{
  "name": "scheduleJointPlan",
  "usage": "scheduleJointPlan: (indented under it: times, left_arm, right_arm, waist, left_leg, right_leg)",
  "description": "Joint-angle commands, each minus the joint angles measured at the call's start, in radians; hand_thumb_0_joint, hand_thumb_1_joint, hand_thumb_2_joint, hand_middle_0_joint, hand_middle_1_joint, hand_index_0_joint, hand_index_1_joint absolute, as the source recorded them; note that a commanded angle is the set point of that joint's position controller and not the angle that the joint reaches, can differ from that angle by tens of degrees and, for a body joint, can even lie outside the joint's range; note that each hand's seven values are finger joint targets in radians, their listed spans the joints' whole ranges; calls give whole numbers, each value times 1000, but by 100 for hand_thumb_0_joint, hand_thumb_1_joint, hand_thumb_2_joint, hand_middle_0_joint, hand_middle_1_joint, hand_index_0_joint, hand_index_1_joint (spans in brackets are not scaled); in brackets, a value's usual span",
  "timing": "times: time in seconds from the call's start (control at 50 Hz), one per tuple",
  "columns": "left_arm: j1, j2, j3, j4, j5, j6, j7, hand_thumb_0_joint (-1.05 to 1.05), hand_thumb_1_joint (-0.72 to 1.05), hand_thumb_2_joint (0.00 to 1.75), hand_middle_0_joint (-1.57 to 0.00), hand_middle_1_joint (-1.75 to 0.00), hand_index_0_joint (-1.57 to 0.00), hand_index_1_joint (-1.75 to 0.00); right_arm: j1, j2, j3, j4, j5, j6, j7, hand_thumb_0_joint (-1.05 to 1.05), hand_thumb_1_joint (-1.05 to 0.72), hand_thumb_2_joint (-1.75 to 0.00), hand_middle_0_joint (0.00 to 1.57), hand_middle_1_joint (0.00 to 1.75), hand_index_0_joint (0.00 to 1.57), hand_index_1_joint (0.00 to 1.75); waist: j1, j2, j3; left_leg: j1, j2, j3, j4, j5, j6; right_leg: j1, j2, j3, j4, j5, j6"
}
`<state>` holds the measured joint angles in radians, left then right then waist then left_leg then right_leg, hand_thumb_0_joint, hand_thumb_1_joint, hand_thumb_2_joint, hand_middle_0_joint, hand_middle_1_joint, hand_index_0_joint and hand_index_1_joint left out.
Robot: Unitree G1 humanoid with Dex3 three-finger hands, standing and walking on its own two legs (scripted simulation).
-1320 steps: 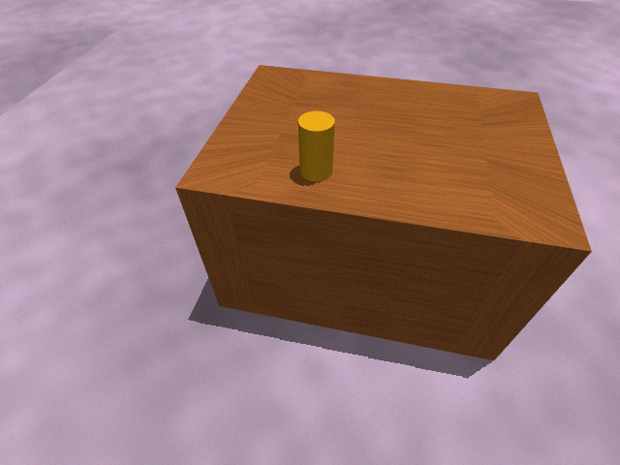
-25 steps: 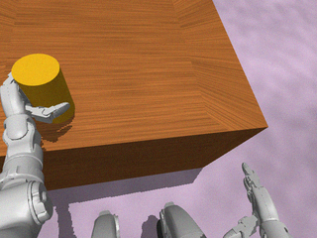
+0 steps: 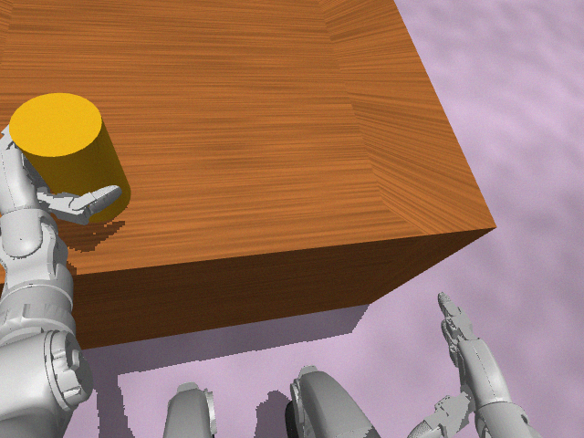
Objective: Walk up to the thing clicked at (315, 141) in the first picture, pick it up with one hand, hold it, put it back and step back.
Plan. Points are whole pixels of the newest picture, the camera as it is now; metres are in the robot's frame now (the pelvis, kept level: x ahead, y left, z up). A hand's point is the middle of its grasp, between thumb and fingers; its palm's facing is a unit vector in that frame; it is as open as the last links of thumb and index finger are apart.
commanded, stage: loosen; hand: left
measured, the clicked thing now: (80, 164) +0.50 +0.20 +0.01
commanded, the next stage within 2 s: open in 0.06 s
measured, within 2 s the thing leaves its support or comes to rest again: neither
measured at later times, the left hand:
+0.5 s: hand (68, 160) +0.50 +0.22 +0.02, palm faces +0.22 -0.97 +0.00, open 15.8 cm
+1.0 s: hand out of the picture +0.51 +0.28 +0.12, palm faces +0.27 -0.96 -0.04, open 17.7 cm
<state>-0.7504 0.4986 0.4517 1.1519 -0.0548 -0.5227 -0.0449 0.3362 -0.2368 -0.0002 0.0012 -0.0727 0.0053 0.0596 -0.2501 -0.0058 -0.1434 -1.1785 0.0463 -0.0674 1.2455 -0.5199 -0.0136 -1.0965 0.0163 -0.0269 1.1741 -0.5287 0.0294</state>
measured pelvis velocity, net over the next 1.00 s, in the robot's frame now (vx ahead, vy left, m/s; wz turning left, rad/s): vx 0.00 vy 0.00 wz -0.01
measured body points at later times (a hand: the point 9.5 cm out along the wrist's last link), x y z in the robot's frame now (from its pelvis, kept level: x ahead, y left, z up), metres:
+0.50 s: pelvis -0.02 +0.00 -0.01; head +0.13 +0.05 +0.41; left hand +0.48 +0.27 +0.02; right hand +0.15 -0.26 +0.00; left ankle +0.02 +0.12 -0.63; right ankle +0.01 -0.14 -0.63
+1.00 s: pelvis +0.00 +0.00 +0.02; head +0.11 +0.04 +0.46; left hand +0.49 +0.33 +0.13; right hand +0.16 -0.26 +0.02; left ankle +0.02 +0.12 -0.63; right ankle +0.01 -0.14 -0.63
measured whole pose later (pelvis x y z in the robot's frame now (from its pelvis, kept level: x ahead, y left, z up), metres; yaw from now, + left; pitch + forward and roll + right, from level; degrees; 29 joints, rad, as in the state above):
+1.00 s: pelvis +0.00 +0.00 +0.02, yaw +0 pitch +22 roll -4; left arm -0.85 0.68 0.49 1.16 -0.06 -0.33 -0.14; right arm 0.38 -0.26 0.00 0.02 -0.03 0.05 0.02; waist -0.21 0.01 -0.18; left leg -1.04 0.06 -0.05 1.15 -0.50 -0.01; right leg -0.97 0.02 -0.01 1.08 -0.49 0.03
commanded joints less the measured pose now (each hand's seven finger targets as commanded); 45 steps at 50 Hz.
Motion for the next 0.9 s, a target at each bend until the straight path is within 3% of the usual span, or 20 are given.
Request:
scheduleJointPlan:
  times: [0.0,0.04,0.06,0.08,0.1,0.16,0.28,0.36,0.42,0.52,0.56,0.62,0.7,0.72,0.74,0.78,0.82,0.84,0.86,0.88]
  left_arm:
    - [-514,256,13,-234,3,-101,17,0,-5,115,-127,-133,-128,-134]
    - [-550,269,7,-285,-1,-104,21,0,-20,99,-113,-117,-116,-118]
    - [-532,264,22,-232,-7,-97,21,0,-23,91,-107,-109,-110,-110]
    - [-547,234,-6,-259,-7,-97,19,0,-25,83,-103,-102,-106,-102]
    - [-563,272,16,-261,-7,-101,20,0,-27,75,-100,-97,-103,-95]
    - [-577,252,-7,-261,3,-99,19,0,-41,54,-82,-75,-85,-74]
    - [-553,272,4,-180,16,-84,16,0,-61,13,-44,-33,-46,-32]
    - [-508,279,16,-117,17,-54,16,0,-61,6,-32,-20,-33,-20]
    - [-513,268,10,-124,13,-46,12,0,-61,0,-22,-11,-24,-10]
    - [-529,253,-1,-156,5,-46,9,0,-61,0,-12,0,-13,0]
    - [-511,300,24,-153,14,-48,17,0,-61,1,-7,-4,-9,-3]
    - [-523,333,36,-198,25,-45,22,0,-61,0,-6,-3,-8,-2]
    - [-592,436,84,-372,-2,-40,2,0,-61,0,-6,-3,-8,-1]
    - [-587,472,116,-388,-7,-32,-3,0,-61,0,-6,-2,-8,-1]
    - [-589,470,106,-409,-6,-23,-8,0,-61,0,-6,-2,-8,-1]
    - [-588,486,96,-423,10,11,-14,0,-61,0,-7,-1,-8,-1]
    - [-511,425,61,-315,17,62,-33,0,-61,0,-7,-1,-8,0]
    - [-507,441,68,-316,15,83,-42,0,-61,0,-7,0,-8,0]
    - [-447,419,74,-214,7,112,-55,0,-61,0,-7,0,-8,0]
    - [-374,322,22,-93,1,144,-76,0,-61,0,-7,-1,-8,0]
  right_arm:
    - [47,-176,-112,-192,4,-50,-16,0,51,-5,5,5,5,5]
    - [50,-176,-117,-208,6,-44,-17,0,51,-5,5,5,5,5]
    - [48,-206,-137,-243,8,-49,-22,0,51,-5,5,5,5,5]
    - [88,-173,-117,-172,6,-46,-19,0,52,-5,5,5,5,5]
    - [66,-179,-116,-195,8,-44,-20,0,51,-5,5,5,5,5]
    - [53,-146,-87,-191,8,-48,-20,0,51,-5,5,5,5,5]
    - [39,-162,-96,-210,8,-48,-28,0,52,-5,5,5,5,5]
    - [50,-198,-119,-249,10,-44,-30,0,53,-5,5,5,5,5]
    - [98,-180,-106,-205,10,-39,-29,0,53,-5,5,5,5,5]
    - [44,-169,-99,-237,14,-51,-31,0,53,-5,5,5,5,5]
    - [68,-204,-133,-229,13,-51,-36,0,55,-5,5,5,5,5]
    - [56,-206,-136,-254,13,-44,-40,0,54,-5,5,5,5,5]
    - [126,-185,-124,-213,20,-23,-41,0,52,-5,5,5,5,5]
    - [83,-202,-142,-259,26,-22,-47,0,52,-5,5,5,5,5]
    - [72,-199,-136,-262,24,-22,-50,0,51,-5,5,5,5,5]
    - [82,-171,-99,-221,27,-9,-51,0,50,-6,5,5,5,5]
    - [63,-175,-106,-196,28,-1,-57,0,50,-6,5,5,5,5]
    - [60,-168,-100,-167,32,1,-59,0,51,-6,5,5,5,5]
    - [67,-180,-114,-141,36,3,-62,0,51,-5,5,5,5,5]
    - [38,-159,-83,-160,38,1,-58,0,52,-5,5,5,5,5]
  waist:
    - [-22,257,-580]
    - [-11,285,-618]
    - [-29,248,-599]
    - [-22,297,-573]
    - [-15,295,-566]
    - [-15,297,-577]
    - [-31,267,-529]
    - [-38,236,-512]
    - [-40,244,-491]
    - [-28,217,-509]
    - [-28,216,-519]
    - [-12,236,-550]
    - [28,324,-671]
    - [38,305,-689]
    - [39,324,-703]
    - [59,334,-640]
    - [47,332,-575]
    - [51,309,-535]
    - [49,271,-468]
    - [41,199,-391]
  left_leg:
    - [513,-9,-8,-114,423,17]
    - [504,-15,7,-108,387,22]
    - [506,-10,-1,-114,380,20]
    - [504,-9,-2,-121,374,12]
    - [486,-9,-1,-122,346,13]
    - [471,-14,5,-111,356,18]
    - [417,-15,9,-123,238,22]
    - [411,-11,4,-123,266,20]
    - [407,-12,8,-124,248,21]
    - [373,-17,11,-122,229,27]
    - [377,-16,12,-117,237,28]
    - [422,-15,9,-133,251,20]
    - [542,-18,18,-133,397,13]
    - [553,-18,16,-142,410,12]
    - [575,-19,23,-140,441,12]
    - [558,-24,34,-162,419,13]
    - [577,-17,34,-183,434,10]
    - [556,-15,35,-189,415,15]
    - [529,-14,38,-202,392,17]
    - [474,-14,39,-215,358,23]
  right_leg:
    - [141,23,-24,-95,358,-52]
    - [158,22,-12,-99,350,-51]
    - [146,26,-21,-96,338,-52]
    - [126,24,-22,-93,322,-56]
    - [117,25,-22,-94,298,-57]
    - [132,22,-17,-88,319,-56]
    - [120,21,-13,-100,248,-53]
    - [106,26,-21,-101,262,-53]
    - [90,27,-20,-104,247,-53]
    - [125,26,-11,-103,246,-49]
    - [123,24,-10,-100,254,-49]
    - [139,27,-13,-105,253,-52]
    - [224,22,-8,-111,351,-51]
    - [257,23,-10,-114,363,-50]
    - [287,20,-3,-122,401,-46]
    - [303,15,8,-144,398,-44]
    - [273,16,5,-166,392,-48]
    - [269,18,7,-181,381,-44]
    - [261,20,4,-195,365,-44]
    - [263,23,1,-215,352,-41]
